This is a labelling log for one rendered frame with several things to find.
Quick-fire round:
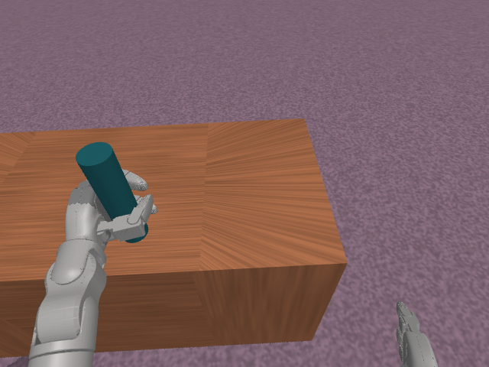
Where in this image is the left robot hand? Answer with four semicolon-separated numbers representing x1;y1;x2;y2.
65;169;158;251

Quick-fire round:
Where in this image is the can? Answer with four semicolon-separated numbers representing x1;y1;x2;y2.
76;142;148;243

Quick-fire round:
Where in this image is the right robot hand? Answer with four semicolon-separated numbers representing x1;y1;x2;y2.
397;301;438;367

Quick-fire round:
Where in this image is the left robot arm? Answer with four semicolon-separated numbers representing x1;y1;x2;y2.
28;239;107;367

